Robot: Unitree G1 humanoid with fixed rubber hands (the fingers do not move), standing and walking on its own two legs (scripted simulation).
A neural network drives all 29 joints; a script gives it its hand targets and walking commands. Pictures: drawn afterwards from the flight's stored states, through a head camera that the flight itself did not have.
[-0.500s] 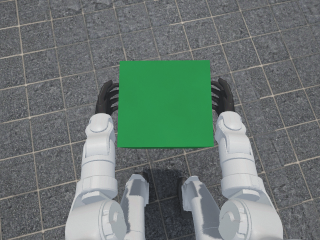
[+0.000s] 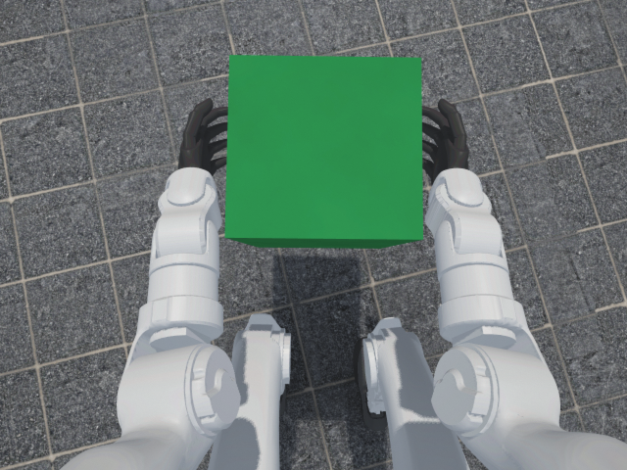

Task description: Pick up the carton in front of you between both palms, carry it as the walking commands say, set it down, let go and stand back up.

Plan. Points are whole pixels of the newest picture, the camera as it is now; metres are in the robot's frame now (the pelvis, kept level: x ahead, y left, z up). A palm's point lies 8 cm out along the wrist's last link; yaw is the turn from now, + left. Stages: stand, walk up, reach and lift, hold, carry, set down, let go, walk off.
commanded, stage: set down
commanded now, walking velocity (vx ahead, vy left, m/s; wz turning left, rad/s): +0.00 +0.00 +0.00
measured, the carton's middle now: (321, 173) +0.48 +0.02 -0.17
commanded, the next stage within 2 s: none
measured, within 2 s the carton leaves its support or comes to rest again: rests again in 1.14 s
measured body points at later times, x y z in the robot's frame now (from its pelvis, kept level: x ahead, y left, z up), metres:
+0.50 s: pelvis -0.03 +0.00 -0.12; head +0.32 +0.04 +0.16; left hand +0.52 +0.19 -0.26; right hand +0.52 -0.12 -0.25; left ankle +0.09 +0.11 -0.53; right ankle +0.06 -0.12 -0.53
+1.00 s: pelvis -0.02 +0.00 -0.19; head +0.35 +0.03 +0.05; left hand +0.55 +0.19 -0.35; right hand +0.54 -0.11 -0.36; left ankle +0.09 +0.11 -0.53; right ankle +0.06 -0.12 -0.53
